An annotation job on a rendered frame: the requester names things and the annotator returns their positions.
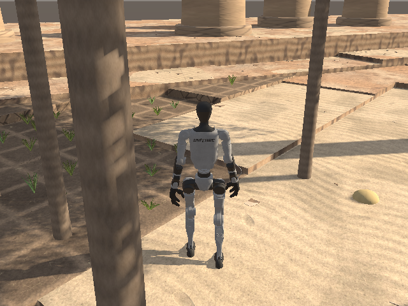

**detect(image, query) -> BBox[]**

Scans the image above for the robot right forearm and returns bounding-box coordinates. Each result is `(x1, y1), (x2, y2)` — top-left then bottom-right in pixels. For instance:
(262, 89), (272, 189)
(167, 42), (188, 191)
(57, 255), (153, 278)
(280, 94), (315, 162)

(226, 154), (238, 183)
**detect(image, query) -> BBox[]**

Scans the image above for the robot left foot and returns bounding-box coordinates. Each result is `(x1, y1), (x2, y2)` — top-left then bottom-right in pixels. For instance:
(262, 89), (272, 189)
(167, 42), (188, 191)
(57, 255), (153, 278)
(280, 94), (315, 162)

(186, 241), (196, 258)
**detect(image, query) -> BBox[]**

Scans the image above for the robot right upper arm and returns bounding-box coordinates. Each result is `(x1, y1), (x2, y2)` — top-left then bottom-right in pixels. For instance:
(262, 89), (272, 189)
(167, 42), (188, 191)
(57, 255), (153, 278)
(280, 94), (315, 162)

(217, 129), (233, 164)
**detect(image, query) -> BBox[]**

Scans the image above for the robot right hand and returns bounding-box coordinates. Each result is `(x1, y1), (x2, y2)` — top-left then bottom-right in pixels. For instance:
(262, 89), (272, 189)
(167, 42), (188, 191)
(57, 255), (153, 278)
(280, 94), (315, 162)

(226, 182), (240, 198)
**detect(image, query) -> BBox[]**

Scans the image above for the robot right thigh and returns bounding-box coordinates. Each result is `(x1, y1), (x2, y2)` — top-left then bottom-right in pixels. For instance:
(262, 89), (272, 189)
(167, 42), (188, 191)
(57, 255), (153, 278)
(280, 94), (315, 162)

(213, 178), (226, 226)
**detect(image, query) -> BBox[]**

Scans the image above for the robot left forearm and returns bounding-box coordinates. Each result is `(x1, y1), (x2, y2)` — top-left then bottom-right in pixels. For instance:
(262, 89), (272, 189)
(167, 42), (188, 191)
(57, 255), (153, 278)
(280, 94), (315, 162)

(171, 156), (183, 189)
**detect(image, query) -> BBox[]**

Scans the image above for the robot left upper arm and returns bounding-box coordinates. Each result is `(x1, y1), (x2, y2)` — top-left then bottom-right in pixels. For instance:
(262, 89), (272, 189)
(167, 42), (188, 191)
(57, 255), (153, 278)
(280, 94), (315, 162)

(176, 129), (191, 165)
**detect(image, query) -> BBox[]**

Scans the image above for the robot left hand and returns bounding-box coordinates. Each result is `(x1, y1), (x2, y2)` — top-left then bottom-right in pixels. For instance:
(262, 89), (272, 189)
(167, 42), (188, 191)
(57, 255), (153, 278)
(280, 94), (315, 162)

(170, 188), (184, 207)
